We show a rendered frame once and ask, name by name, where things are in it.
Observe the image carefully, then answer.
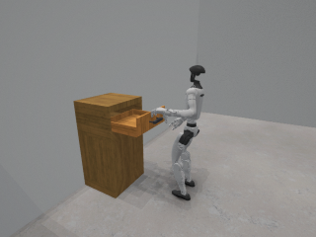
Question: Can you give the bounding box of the cabinet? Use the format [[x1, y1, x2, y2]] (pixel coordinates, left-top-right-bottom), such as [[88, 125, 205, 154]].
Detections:
[[73, 93, 144, 198]]

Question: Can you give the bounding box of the handle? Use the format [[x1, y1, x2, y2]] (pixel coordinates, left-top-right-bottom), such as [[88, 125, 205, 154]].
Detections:
[[149, 117, 163, 124]]

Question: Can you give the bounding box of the robot right hand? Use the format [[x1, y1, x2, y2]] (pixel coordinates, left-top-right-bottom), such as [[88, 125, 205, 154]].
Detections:
[[169, 118, 183, 130]]

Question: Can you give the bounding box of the left robot forearm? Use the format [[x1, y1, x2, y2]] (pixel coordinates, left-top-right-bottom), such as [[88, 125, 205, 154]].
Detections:
[[165, 109, 194, 119]]

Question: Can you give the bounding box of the drawer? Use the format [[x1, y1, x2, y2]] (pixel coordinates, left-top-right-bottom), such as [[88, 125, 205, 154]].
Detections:
[[111, 106, 165, 137]]

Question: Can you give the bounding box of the left robot shin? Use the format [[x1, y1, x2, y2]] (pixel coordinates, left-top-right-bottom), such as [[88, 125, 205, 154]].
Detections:
[[172, 163, 187, 195]]

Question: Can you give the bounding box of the robot left hand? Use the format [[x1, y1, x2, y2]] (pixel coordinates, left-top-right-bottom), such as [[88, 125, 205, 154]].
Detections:
[[150, 107, 168, 123]]

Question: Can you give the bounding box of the right robot thigh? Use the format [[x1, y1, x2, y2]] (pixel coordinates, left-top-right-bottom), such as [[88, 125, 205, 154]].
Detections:
[[181, 129, 199, 160]]

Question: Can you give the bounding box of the robot left upper arm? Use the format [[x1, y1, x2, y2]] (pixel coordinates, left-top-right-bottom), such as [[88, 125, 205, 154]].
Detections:
[[186, 88, 197, 119]]

